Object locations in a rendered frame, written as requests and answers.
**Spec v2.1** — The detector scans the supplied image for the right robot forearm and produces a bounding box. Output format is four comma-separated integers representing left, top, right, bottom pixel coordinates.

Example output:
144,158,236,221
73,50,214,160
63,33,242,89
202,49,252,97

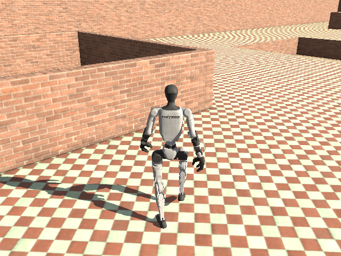
191,130,203,158

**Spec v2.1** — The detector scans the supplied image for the left robot hand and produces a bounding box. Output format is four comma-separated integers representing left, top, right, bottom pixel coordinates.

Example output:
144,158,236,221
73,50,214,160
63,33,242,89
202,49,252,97
140,142,152,153

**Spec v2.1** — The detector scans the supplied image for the robot right shin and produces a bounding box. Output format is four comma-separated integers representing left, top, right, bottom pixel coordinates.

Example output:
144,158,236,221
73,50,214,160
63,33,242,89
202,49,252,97
179,162,188,195

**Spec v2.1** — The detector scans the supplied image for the right robot hand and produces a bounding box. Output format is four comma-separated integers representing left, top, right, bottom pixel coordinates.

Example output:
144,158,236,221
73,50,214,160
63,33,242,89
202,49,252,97
192,157,205,172

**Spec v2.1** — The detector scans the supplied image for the robot right upper arm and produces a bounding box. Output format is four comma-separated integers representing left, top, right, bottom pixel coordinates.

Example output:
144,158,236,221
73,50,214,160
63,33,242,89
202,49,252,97
182,108,196,139

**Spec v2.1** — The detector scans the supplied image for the robot left upper arm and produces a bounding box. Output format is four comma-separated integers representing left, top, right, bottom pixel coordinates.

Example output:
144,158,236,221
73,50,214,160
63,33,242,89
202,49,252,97
145,107,160,135

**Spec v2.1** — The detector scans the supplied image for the left robot forearm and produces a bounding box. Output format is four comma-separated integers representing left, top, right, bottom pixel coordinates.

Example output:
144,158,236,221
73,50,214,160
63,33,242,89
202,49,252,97
141,127,150,145

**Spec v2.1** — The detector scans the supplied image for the humanoid robot head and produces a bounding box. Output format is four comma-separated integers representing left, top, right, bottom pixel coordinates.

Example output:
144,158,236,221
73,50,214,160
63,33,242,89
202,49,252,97
162,84,180,110

